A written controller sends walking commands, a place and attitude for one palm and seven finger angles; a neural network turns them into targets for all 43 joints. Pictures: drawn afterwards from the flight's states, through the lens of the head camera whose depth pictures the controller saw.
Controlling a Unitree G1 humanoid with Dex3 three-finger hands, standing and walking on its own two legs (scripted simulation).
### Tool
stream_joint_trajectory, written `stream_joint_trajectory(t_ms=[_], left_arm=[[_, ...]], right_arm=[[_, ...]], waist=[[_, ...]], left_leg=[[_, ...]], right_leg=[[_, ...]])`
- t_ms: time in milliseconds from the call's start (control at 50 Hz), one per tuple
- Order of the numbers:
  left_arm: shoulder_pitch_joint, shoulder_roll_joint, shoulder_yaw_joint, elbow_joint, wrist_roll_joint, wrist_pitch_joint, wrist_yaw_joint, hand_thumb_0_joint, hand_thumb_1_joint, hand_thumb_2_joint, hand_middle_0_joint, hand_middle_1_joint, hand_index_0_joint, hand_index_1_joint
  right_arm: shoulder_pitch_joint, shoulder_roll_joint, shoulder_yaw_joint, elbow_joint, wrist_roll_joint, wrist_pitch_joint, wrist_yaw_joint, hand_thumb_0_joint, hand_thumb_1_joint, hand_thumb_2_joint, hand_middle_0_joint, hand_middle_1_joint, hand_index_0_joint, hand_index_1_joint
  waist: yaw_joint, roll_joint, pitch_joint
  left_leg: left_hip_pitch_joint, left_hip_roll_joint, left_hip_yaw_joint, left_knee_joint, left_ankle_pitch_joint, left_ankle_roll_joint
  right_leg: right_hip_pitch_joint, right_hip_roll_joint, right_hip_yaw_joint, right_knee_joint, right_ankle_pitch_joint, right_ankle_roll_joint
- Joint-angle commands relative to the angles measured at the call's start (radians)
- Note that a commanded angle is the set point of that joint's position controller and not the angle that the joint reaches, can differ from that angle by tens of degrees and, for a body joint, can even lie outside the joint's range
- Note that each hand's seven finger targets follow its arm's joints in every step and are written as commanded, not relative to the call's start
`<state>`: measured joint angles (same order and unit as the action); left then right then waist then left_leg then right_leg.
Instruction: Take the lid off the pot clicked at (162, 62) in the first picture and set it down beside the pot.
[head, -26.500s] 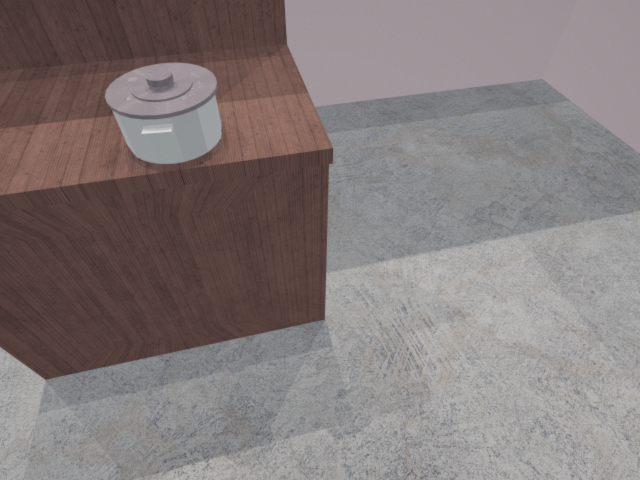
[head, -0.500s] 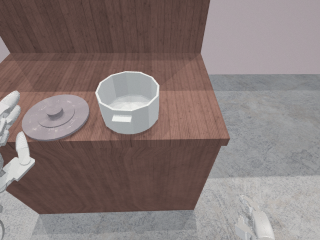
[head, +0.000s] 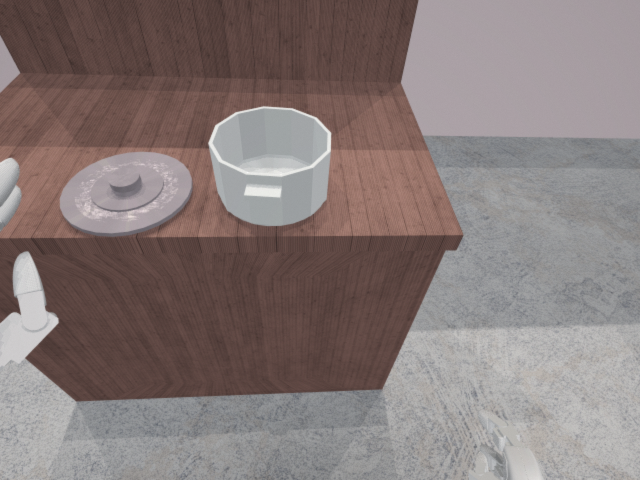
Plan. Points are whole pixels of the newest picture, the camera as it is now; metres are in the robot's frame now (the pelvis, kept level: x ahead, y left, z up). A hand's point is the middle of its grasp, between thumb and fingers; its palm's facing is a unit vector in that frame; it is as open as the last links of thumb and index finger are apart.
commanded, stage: step back with the hand held close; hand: left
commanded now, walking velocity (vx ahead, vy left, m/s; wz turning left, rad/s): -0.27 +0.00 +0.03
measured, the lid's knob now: (125, 180) +0.55 +0.35 +0.04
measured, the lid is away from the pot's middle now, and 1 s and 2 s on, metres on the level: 0.25 0.25 0.25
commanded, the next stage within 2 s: stop stepping back and stand still in 0.70 s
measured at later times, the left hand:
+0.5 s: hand out of the picture +0.12 +0.23 +0.22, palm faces +0.32 -0.84 -0.43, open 7.5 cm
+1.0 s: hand out of the picture +0.04 +0.30 +0.21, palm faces +0.30 -0.90 -0.32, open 7.5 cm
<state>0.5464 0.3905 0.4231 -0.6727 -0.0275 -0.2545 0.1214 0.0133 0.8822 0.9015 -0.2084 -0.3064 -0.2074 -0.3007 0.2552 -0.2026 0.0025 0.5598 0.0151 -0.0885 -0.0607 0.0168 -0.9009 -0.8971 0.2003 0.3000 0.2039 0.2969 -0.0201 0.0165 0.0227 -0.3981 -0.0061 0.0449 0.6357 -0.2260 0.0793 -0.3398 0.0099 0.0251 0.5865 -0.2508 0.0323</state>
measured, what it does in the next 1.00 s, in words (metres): walks backwards: right foot, then right foot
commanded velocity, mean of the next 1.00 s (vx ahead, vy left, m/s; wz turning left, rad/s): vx -0.24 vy -0.03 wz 0.05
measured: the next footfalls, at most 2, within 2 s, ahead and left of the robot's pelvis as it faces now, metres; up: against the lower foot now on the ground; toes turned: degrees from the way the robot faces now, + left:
right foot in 0.20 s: -0.06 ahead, -0.14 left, +0.00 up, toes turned -1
right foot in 0.80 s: -0.19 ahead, -0.09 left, +0.00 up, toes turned -7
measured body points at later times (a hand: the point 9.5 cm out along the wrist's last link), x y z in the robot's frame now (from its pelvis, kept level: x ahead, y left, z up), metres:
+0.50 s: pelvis -0.07 +0.01 +0.00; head -0.08 +0.04 +0.45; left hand +0.10 +0.27 +0.24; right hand +0.08 -0.25 -0.06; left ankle +0.07 +0.06 -0.72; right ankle -0.10 -0.13 -0.73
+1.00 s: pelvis -0.18 +0.08 -0.01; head -0.18 +0.13 +0.43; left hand +0.02 +0.34 +0.23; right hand -0.05 -0.16 -0.07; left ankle -0.12 +0.19 -0.73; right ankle -0.23 -0.08 -0.72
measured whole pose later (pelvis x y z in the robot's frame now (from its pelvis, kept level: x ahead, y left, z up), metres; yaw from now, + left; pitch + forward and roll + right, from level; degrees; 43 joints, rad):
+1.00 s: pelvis -0.18 +0.08 -0.01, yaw -5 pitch +0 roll -3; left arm 0.41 0.42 0.44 -0.69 -0.06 -0.21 0.09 0.01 0.88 0.90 -0.21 -0.31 -0.21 -0.30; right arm 0.23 -0.17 0.02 0.60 0.01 -0.12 -0.05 0.02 -0.90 -0.90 0.20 0.30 0.20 0.30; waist -0.04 -0.05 -0.02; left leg -0.44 0.02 -0.07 0.75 -0.33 0.01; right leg -0.30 0.00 0.01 0.76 -0.49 0.02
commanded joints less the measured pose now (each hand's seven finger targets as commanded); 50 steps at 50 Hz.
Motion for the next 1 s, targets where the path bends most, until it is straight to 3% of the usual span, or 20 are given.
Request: stream_joint_trajectory(t_ms=[0, 40, 140, 240, 420, 460, 540, 620, 700, 740, 760, 780, 800, 820, 860, 900, 920, 940, 960, 980], left_arm=[[-0.072, 0.192, 0.173, -0.230, 0.001, -0.066, 0.034, 0.000, 0.900, 0.900, -0.200, -0.300, -0.200, -0.300], [-0.029, 0.167, 0.154, -0.176, -0.014, -0.051, 0.035, 0.000, 0.900, 0.900, -0.200, -0.300, -0.200, -0.300], [-0.053, 0.170, 0.106, -0.184, -0.015, -0.061, 0.019, 0.000, 0.900, 0.900, -0.200, -0.300, -0.200, -0.300], [-0.052, 0.205, 0.128, -0.201, -0.031, -0.091, 0.004, 0.000, 0.900, 0.900, -0.200, -0.300, -0.200, -0.300], [-0.069, 0.218, 0.123, -0.186, -0.036, -0.099, 0.033, 0.000, 0.900, 0.900, -0.200, -0.300, -0.200, -0.300], [-0.114, 0.205, 0.106, -0.153, -0.033, -0.093, 0.033, 0.000, 0.900, 0.900, -0.200, -0.300, -0.200, -0.300], [-0.124, 0.216, 0.156, -0.175, -0.027, -0.101, 0.024, 0.000, 0.900, 0.900, -0.200, -0.300, -0.200, -0.300], [-0.041, 0.219, 0.148, -0.225, -0.048, -0.081, 0.018, 0.000, 0.900, 0.900, -0.200, -0.300, -0.200, -0.300], [0.012, 0.233, 0.140, -0.292, -0.056, -0.050, 0.022, 0.000, 0.900, 0.900, -0.200, -0.300, -0.200, -0.300], [-0.053, 0.272, 0.148, -0.293, -0.043, -0.061, 0.024, 0.000, 0.900, 0.900, -0.200, -0.300, -0.200, -0.300], [-0.107, 0.282, 0.131, -0.306, -0.044, -0.077, 0.023, 0.000, 0.900, 0.900, -0.200, -0.300, -0.200, -0.300], [-0.219, -0.062, -0.265, 0.636, 0.054, 0.102, -0.087, 0.000, 0.900, 0.900, -0.200, -0.300, -0.200, -0.300], [-0.362, 0.315, 0.144, -0.348, -0.048, 0.011, -0.048, 0.000, 0.900, 0.900, -0.200, -0.300, -0.200, -0.300], [-0.312, 0.261, 0.111, -0.210, -0.040, -0.020, -0.041, 0.000, 0.900, 0.900, -0.200, -0.300, -0.200, -0.300], [-0.253, 0.212, 0.094, -0.147, -0.031, 0.012, -0.033, 0.000, 0.900, 0.900, -0.200, -0.300, -0.200, -0.300], [-0.268, 0.211, 0.100, -0.211, -0.036, 0.003, -0.023, 0.000, 0.900, 0.900, -0.200, -0.300, -0.200, -0.300], [-0.218, 0.211, 0.118, -0.274, -0.041, -0.019, -0.012, 0.000, 0.900, 0.900, -0.200, -0.300, -0.200, -0.300], [-0.226, 0.239, 0.135, -0.343, -0.045, -0.041, -0.005, 0.000, 0.900, 0.900, -0.200, -0.300, -0.200, -0.300], [-0.165, 0.243, 0.160, -0.302, -0.052, -0.048, -0.006, 0.000, 0.900, 0.900, -0.200, -0.300, -0.200, -0.300], [-0.130, 0.260, 0.182, -0.341, -0.078, -0.042, -0.009, 0.000, 0.900, 0.900, -0.200, -0.300, -0.200, -0.300]], right_arm=[[-0.098, -0.121, -0.059, -0.179, -0.018, -0.091, -0.018, 0.000, -0.900, -0.900, 0.200, 0.300, 0.200, 0.300], [-0.095, -0.119, -0.067, -0.163, -0.010, -0.104, -0.004, 0.000, -0.900, -0.900, 0.200, 0.300, 0.200, 0.300], [-0.110, -0.129, -0.053, -0.129, -0.017, -0.109, 0.004, 0.000, -0.900, -0.900, 0.200, 0.300, 0.200, 0.300], [-0.118, -0.129, -0.074, -0.118, -0.006, -0.080, 0.002, 0.000, -0.900, -0.900, 0.200, 0.300, 0.200, 0.300], [-0.115, -0.113, -0.070, -0.112, -0.012, -0.056, -0.007, 0.000, -0.900, -0.900, 0.200, 0.300, 0.200, 0.300], [-0.114, -0.121, -0.068, -0.112, -0.011, -0.057, -0.012, 0.000, -0.900, -0.900, 0.200, 0.300, 0.200, 0.300], [-0.157, -0.165, -0.070, -0.146, -0.035, -0.088, -0.014, 0.000, -0.900, -0.900, 0.200, 0.300, 0.200, 0.300], [-0.123, -0.104, -0.081, -0.131, -0.034, -0.102, 0.023, 0.000, -0.900, -0.900, 0.200, 0.300, 0.200, 0.300], [-0.097, -0.091, -0.072, -0.092, -0.050, -0.092, 0.036, 0.000, -0.900, -0.900, 0.200, 0.300, 0.200, 0.300], [-0.058, -0.091, -0.077, -0.051, -0.044, -0.071, 0.032, 0.000, -0.900, -0.900, 0.200, 0.300, 0.200, 0.300], [-0.063, -0.088, -0.080, -0.038, -0.025, -0.067, 0.027, 0.000, -0.900, -0.900, 0.200, 0.300, 0.200, 0.300], [-0.015, -0.216, -0.170, 0.155, -0.008, -0.120, 0.060, 0.000, -0.900, -0.900, 0.200, 0.300, 0.200, 0.300], [-0.144, -0.073, -0.072, -0.091, -0.019, -0.067, 0.071, 0.000, -0.900, -0.900, 0.200, 0.300, 0.200, 0.300], [-0.115, -0.080, -0.045, -0.090, -0.009, -0.054, 0.039, 0.000, -0.900, -0.900, 0.200, 0.300, 0.200, 0.300], [-0.206, -0.096, -0.029, -0.132, 0.008, -0.031, 0.007, 0.000, -0.900, -0.900, 0.200, 0.300, 0.200, 0.300], [-0.177, -0.103, -0.006, -0.110, 0.007, -0.051, -0.011, 0.000, -0.900, -0.900, 0.200, 0.300, 0.200, 0.300], [-0.163, -0.120, -0.012, -0.131, 0.001, -0.085, -0.005, 0.000, -0.900, -0.900, 0.200, 0.300, 0.200, 0.300], [-0.143, -0.098, -0.021, -0.141, -0.005, -0.113, 0.006, 0.000, -0.900, -0.900, 0.200, 0.300, 0.200, 0.300], [-0.124, -0.088, -0.040, -0.126, -0.003, -0.136, 0.017, 0.000, -0.900, -0.900, 0.200, 0.300, 0.200, 0.300], [-0.135, -0.084, -0.044, -0.123, -0.010, -0.153, 0.025, 0.000, -0.900, -0.900, 0.200, 0.300, 0.200, 0.300]], waist=[[0.011, 0.240, -0.079], [0.017, 0.107, -0.080], [0.009, 0.089, -0.115], [0.009, -0.028, -0.304], [-0.028, -0.038, -0.033], [-0.034, -0.032, -0.004], [0.011, 0.359, -0.061], [0.040, 0.156, -0.217], [0.037, 0.244, -0.305], [0.021, 0.032, -0.312], [-0.002, -0.169, -0.252], [-0.093, -0.158, -0.145], [0.019, -0.192, -0.176], [-0.032, -0.374, 0.014], [-0.016, -0.206, 0.170], [-0.031, 0.220, 0.161], [-0.004, 0.487, 0.088], [0.002, 0.491, 0.008], [0.002, 0.283, -0.066], [-0.007, 0.350, -0.096]], left_leg=[[-0.226, 0.297, -0.375, -0.516, -0.449, 0.064], [-0.095, 0.269, -0.294, -0.425, -0.268, 0.057], [0.076, 0.169, -0.195, -0.292, -0.066, -0.021], [0.382, 0.122, -0.102, -0.134, 0.357, -0.045], [0.270, 0.041, -0.137, 0.120, -0.076, -0.087], [0.234, 0.064, -0.189, 0.036, -0.076, -0.078], [-0.199, 0.299, -0.525, -0.665, -0.658, -0.036], [-0.022, 0.242, -0.349, -0.574, -0.384, -0.040], [0.122, 0.173, -0.215, -0.543, -0.220, -0.140], [0.301, 0.042, -0.053, -0.104, -0.077, -0.174], [0.369, -0.021, -0.105, 0.323, -0.130, -0.168], [0.089, 0.103, -0.326, 0.701, -0.337, -0.088], [0.186, -0.030, -0.150, 0.873, -0.324, -0.129], [-0.013, 0.023, -0.169, 0.720, -0.226, -0.084], [0.017, 0.104, -0.179, 0.435, -0.245, -0.069], [0.062, 0.070, -0.128, -0.174, -0.161, -0.065], [0.081, 0.162, -0.346, -0.372, -0.116, -0.038], [0.085, 0.257, -0.539, -0.469, -0.228, 0.015], [0.067, 0.259, -0.545, -0.482, -0.356, 0.047], [0.072, 0.281, -0.651, -0.537, -0.464, 0.043]], right_leg=[[0.164, 0.045, 0.011, 0.377, -0.148, -0.015], [0.100, 0.023, 0.001, 0.237, -0.211, -0.023], [0.130, -0.007, -0.004, -0.203, 0.047, -0.051], [0.040, -0.042, 0.015, -0.179, 0.288, -0.035], [-0.320, -0.201, 0.136, -0.326, -0.057, -0.144], [-0.304, -0.149, 0.070, -0.257, -0.030, -0.117], [0.156, 0.141, -0.031, 0.274, -0.280, -0.049], [0.136, 0.109, -0.026, 0.352, -0.293, -0.067], [0.200, 0.109, -0.094, -0.012, -0.290, -0.099], [0.048, -0.051, -0.016, -0.332, -0.149, -0.165], [-0.200, -0.266, 0.115, -0.423, -0.005, -0.214], [-0.223, -0.453, 0.149, -0.256, 0.373, -0.217], [-0.371, -0.420, 0.143, -0.366, -0.098, -0.264], [-0.314, -0.358, 0.117, -0.396, -0.160, -0.225], [-0.337, -0.321, 0.115, -0.328, -0.191, -0.198], [-0.193, -0.151, -0.032, -0.057, -0.193, -0.097], [-0.156, -0.006, -0.086, 0.147, -0.262, -0.042], [-0.135, 0.047, -0.023, 0.303, -0.340, -0.032], [-0.069, 0.059, 0.005, 0.373, -0.306, -0.028], [-0.125, 0.057, 0.033, 0.450, -0.314, -0.016]])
